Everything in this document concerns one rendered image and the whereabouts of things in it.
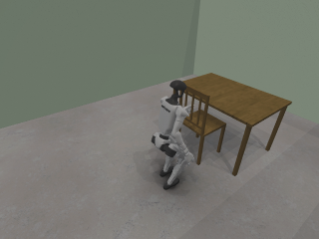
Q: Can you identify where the left robot foot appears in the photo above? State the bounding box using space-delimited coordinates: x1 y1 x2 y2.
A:
159 166 173 177

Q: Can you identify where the chair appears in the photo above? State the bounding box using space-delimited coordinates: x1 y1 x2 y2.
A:
179 85 226 165

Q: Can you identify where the table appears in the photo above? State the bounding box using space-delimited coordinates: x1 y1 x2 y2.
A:
173 73 292 176

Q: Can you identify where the robot right forearm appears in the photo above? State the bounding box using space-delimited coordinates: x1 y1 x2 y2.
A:
174 131 189 156

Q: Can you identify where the left robot hand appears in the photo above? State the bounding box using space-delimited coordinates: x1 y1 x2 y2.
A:
184 105 194 117

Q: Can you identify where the robot left upper arm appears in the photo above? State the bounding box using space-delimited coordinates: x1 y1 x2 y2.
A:
160 96 168 103

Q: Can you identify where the right robot hand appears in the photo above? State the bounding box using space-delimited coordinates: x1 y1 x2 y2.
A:
183 153 195 167

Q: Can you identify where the robot right upper arm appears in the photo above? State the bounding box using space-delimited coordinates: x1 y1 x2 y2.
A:
170 106 187 138

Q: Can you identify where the left robot shin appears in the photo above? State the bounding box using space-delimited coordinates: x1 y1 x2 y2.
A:
163 155 175 172

